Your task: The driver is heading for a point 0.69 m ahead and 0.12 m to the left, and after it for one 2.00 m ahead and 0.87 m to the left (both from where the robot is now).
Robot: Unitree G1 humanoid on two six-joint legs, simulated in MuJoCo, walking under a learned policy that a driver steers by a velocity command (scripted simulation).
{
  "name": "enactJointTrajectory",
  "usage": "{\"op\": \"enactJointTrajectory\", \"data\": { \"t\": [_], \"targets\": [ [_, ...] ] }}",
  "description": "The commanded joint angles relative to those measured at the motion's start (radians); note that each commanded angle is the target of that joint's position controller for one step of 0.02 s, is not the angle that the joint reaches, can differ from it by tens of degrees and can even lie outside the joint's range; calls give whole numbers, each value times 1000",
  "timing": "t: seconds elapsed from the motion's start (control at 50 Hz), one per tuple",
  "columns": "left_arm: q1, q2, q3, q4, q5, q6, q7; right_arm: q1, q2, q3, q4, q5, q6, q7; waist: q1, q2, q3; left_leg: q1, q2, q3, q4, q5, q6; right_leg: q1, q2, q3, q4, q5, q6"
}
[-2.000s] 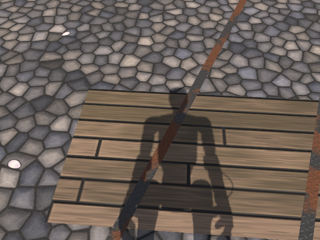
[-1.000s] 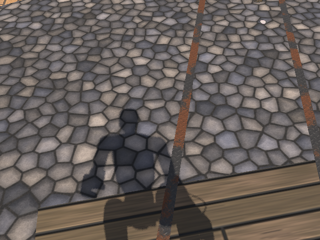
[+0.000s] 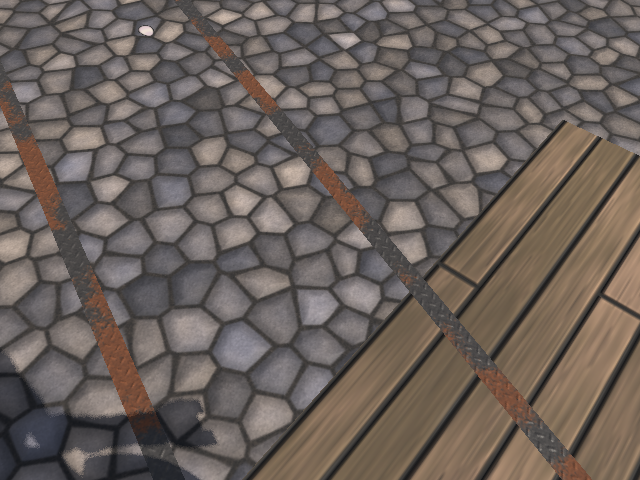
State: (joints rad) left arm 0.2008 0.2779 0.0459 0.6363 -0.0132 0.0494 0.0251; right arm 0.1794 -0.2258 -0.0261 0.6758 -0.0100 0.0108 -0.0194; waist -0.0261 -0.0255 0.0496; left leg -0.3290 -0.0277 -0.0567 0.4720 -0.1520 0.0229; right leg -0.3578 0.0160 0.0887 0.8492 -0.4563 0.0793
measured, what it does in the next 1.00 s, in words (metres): walks ahead: right foot, then left foot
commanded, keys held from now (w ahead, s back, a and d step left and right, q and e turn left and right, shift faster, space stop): shift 0.12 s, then w+shift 0.88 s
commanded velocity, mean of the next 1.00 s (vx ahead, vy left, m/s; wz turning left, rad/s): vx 0.65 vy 0.00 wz -0.04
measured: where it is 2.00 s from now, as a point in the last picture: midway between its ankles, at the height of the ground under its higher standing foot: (271, 279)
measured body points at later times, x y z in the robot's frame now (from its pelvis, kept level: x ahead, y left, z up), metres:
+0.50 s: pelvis +0.10 +0.05 -0.01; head +0.11 +0.06 +0.44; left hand +0.13 +0.33 -0.13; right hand +0.30 -0.22 -0.08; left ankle +0.15 +0.16 -0.74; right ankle -0.03 -0.13 -0.73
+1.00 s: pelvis +0.46 +0.07 -0.04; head +0.50 +0.07 +0.41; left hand +0.74 +0.26 -0.08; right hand +0.35 -0.19 -0.16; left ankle +0.15 +0.16 -0.72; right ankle +0.63 -0.03 -0.74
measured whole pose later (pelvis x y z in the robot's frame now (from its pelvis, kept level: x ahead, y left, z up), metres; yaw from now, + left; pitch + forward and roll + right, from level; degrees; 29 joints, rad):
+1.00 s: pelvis +0.46 +0.07 -0.04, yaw +0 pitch +3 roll -2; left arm -0.04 0.23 0.00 0.57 -0.04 -0.11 -0.07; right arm 0.57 -0.25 0.01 0.93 -0.02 -0.05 -0.01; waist -0.07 0.01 0.02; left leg 0.28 0.00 0.02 0.29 -0.51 0.05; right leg -0.62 0.04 -0.09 0.53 0.00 -0.12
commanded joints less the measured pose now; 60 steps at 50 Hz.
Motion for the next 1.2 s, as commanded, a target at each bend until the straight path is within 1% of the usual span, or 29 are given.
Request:
{"op": "enactJointTrajectory", "data": {
  "t": [0.02, 0.08, 0.1, 0.12, 0.14, 0.18, 0.22, 0.26, 0.32, 0.4, 0.44, 0.48, 0.5, 0.52, 0.54, 0.56, 0.6, 0.64, 0.7, 0.88, 0.94, 0.98, 1.0, 1.02, 1.04, 1.06, 1.1, 1.14, 1.2],
  "targets": [
    [1, 73, 21, -51, -3, -26, -4, 5, -183, -47, -51, 9, -5, -7, -13, 236, -138, 168, 221, -254, -139, 3, 192, 46, 5, -56, -226, 64, -24],
    [54, 76, 19, -19, 20, -35, -10, 51, -161, -36, -25, 22, -12, -6, 17, 170, -132, 39, 186, -212, -91, -22, 102, 246, -18, -24, -459, 282, -104],
    [63, 124, 26, -30, 39, -37, -5, 49, -128, -24, -37, 2, -28, 3, 3, 40, -156, -44, 135, -138, 4, -51, 46, 318, -133, 87, -441, 403, -148],
    [39, 115, 25, 1, 45, -42, -14, 28, -75, -14, -53, -4, -41, 9, -29, -169, -136, -7, 33, 6, 23, -133, -9, 167, -173, 139, -460, 288, -203],
    [41, 45, 9, -11, 43, -51, -19, -14, -102, -18, -46, -15, -46, 11, 18, -147, -127, 23, 10, 39, 71, -167, -43, 127, -158, 155, -532, -48, -215],
    [141, 185, 50, 11, 27, -63, -14, -106, -162, -47, -71, 31, -53, 14, 98, -219, 12, -203, -20, 98, 317, -285, -34, 139, -277, 373, -695, -413, -286],
    [165, 171, 44, 27, 10, -101, -4, -106, -170, -58, -86, 63, -72, 27, 84, -190, 119, -467, 75, -2, 474, -282, 15, 244, -351, 487, -738, -368, -337],
    [177, 125, 34, 29, -2, -123, -3, -93, -140, -50, -75, 46, -102, 43, 82, -113, 78, -559, 106, -6, 462, -187, 32, 382, -327, 422, -717, -220, -317],
    [160, 135, 37, 14, -5, -126, -11, -119, -100, -34, -71, 29, -122, 62, 92, -107, 6, -355, 80, 66, 287, -76, 8, 309, -241, 236, -709, -26, -276],
    [156, 184, 49, 9, -22, -132, -30, -120, -125, -27, -80, 45, -118, 70, 79, -135, 21, -108, 58, 104, 153, -64, -2, 141, -242, 169, -708, -12, -280],
    [151, 178, 46, 14, -22, -129, -38, -61, -147, -30, -69, 52, -116, 66, 35, -110, 25, -17, 58, 113, 106, -65, 21, 106, -254, 160, -669, -15, -269],
    [134, 125, 24, 11, 1, -128, -43, 162, -200, -56, -2, 53, -112, 49, -78, -55, -61, 265, 31, 130, 105, -92, 47, -9, -190, 80, -429, 153, -232],
    [92, 60, 2, -17, 19, -136, -42, 369, -277, -79, 40, 36, -112, 37, -174, 131, -152, 493, 178, -74, 36, -248, 88, -191, -101, -17, -14, 196, -179],
    [126, -10, -18, -85, -16, -164, -29, 437, -371, -91, 34, 6, -120, 49, -137, 463, -231, 636, 379, -657, -207, -690, 215, -483, 28, -5, 349, -78, -143],
    [95, 72, 1, -70, -53, -174, -28, 360, -280, -66, 16, 11, -129, 57, -109, 265, -152, 576, 419, -771, -272, -818, 222, -617, -23, 69, 498, -4, -157],
    [26, 95, 5, -78, -55, -178, -35, 318, -243, -54, 10, 16, -131, 58, -91, 175, -69, 509, 412, -652, -250, -701, 209, -684, -71, 45, 523, 88, -175],
    [24, 77, 0, -57, -12, -172, -35, 235, -209, -41, -3, 2, -121, 62, -28, 77, -28, 344, 317, -445, -252, -491, 196, -606, -145, 11, 442, 230, -166],
    [49, 58, 0, -41, -16, -149, -44, 192, -167, -26, 0, -1, -124, 60, 25, 133, 8, 213, 257, -334, -301, -406, 185, -534, -171, 4, 397, 300, -144],
    [1, 49, -3, -41, -5, -132, -36, 223, -162, -24, 34, 9, -134, 50, 28, 83, 56, 190, 227, -221, -349, -222, 187, -592, -163, -15, 319, 433, -108],
    [-361, 7, -24, -143, -20, -186, -107, 399, -160, 1, 168, 32, -110, 12, -65, 80, 125, 367, 213, 28, -419, 309, 118, -398, -52, -156, -282, 658, -138],
    [-347, 63, -2, -167, -25, -183, -109, 393, -219, -9, 191, 8, -93, 2, 2, 186, 33, 527, 256, 46, -245, 970, 110, -258, 46, -214, -308, 495, -183],
    [-57, 143, 36, -105, -34, -158, -82, 358, -251, -19, 200, -21, -65, -4, 170, 251, -149, 538, 277, 51, 107, 1314, 109, 59, 78, -213, -294, 404, -236],
    [224, 182, 52, -29, -30, -140, -62, 279, -246, -15, 169, -27, -60, -8, 303, 219, -282, 270, 257, 56, 427, 1141, 93, 467, -29, -101, -250, 378, -277],
    [313, 275, 72, -4, 20, -154, -60, 455, -26, 37, 134, -18, -85, 17, 155, -149, -495, -264, 26, -18, 931, 134, 31, 997, -372, 495, -256, 70, -470],
    [357, 161, 53, 22, 31, -158, -51, 414, -102, 30, 162, 31, -123, 27, 211, -169, -631, -329, -33, -167, 1031, -308, 54, 1004, -425, 743, -461, 41, -450],
    [257, 118, 37, 17, 44, -155, -40, 228, -191, -5, 97, 81, -134, 26, 200, -152, -370, -396, 24, -130, 1048, -286, 52, 810, -386, 517, -487, 286, -378],
    [98, 77, 25, 26, 42, -166, -48, 123, -167, -9, 68, 61, -123, 17, 94, 62, -122, -326, 102, -77, 928, -230, 24, 401, -329, 203, -521, 769, -329],
    [7, 33, 16, 39, 43, -187, -54, 221, -127, -19, 92, 59, -70, 14, -7, -13, -78, -183, 152, -70, 827, -190, -5, 188, -277, 28, -595, 827, -294],
    [-115, 67, 24, 50, 29, -199, -45, 204, -90, -23, 55, 39, -28, 5, -59, -72, 20, -177, 150, -8, 685, -110, -48, -4, -240, -160, -667, 937, -276]
  ]
}}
